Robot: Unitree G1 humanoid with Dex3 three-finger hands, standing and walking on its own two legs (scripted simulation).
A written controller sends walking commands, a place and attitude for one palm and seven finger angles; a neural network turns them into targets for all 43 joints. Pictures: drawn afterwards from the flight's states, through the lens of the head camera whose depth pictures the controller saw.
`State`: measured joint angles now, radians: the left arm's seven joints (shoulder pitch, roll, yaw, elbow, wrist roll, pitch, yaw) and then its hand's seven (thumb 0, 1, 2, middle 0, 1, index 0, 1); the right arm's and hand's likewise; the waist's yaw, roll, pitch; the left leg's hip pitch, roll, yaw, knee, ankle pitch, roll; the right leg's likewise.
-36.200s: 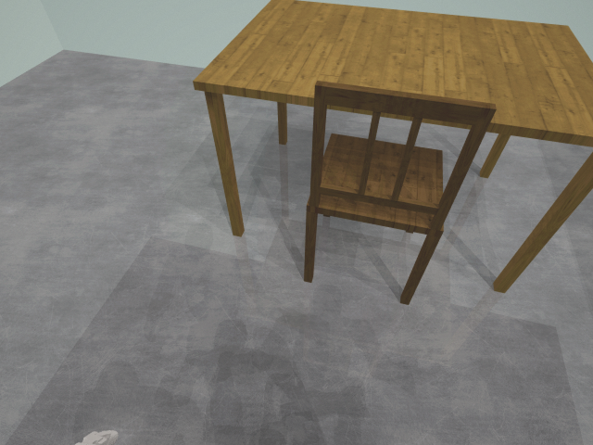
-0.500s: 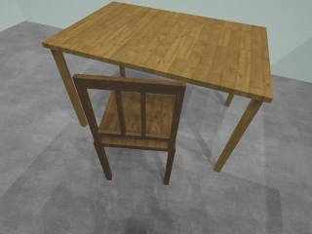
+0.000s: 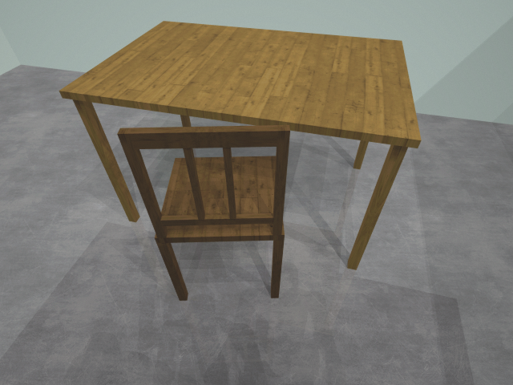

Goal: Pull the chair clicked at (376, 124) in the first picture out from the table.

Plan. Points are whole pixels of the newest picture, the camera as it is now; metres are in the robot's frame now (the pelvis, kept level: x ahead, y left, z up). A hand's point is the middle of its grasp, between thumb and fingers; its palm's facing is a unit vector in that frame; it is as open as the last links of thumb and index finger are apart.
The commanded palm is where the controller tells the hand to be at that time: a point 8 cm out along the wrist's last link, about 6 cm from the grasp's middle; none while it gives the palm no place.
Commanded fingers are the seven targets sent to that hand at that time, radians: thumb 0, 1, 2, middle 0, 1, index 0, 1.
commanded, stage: look again from close up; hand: left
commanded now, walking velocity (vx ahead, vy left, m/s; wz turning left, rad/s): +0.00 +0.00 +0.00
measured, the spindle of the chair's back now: (195, 185) +0.64 +0.20 -0.11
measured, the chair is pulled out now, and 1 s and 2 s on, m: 0.13 0.13 0.13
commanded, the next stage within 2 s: shuffle to correct the standing spot in 0.80 s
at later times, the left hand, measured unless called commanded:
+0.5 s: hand out of the picture -0.04 +0.19 -0.17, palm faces +0.04 -0.99 -0.17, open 7.4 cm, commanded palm none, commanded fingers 0.00 0.90 0.90 -0.20 -0.30 -0.20 -0.30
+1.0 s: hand out of the picture -0.07 +0.19 -0.17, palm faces +0.04 -0.99 -0.17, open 7.4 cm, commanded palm none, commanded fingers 0.00 0.90 0.90 -0.20 -0.30 -0.20 -0.30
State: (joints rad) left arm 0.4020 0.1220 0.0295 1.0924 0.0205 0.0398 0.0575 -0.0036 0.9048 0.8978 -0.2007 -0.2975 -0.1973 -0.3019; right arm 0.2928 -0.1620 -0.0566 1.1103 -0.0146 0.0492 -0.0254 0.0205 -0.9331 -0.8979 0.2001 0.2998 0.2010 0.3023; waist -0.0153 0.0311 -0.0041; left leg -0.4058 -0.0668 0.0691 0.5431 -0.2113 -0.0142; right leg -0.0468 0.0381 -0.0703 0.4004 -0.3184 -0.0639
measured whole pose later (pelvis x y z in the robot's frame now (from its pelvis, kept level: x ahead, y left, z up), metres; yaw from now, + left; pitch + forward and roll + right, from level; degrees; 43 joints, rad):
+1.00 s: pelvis -0.02 +0.04 +0.00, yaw +0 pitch +0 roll +0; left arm 0.36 0.12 0.00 1.14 0.02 0.00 0.03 0.00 0.90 0.90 -0.20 -0.30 -0.20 -0.30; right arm 0.28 -0.14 0.00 1.16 -0.01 0.00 -0.03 0.01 -0.91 -0.90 0.20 0.30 0.20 0.30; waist 0.00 -0.01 0.02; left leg -0.23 -0.05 0.04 0.38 -0.15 0.05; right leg -0.13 -0.04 -0.05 0.43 -0.29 0.01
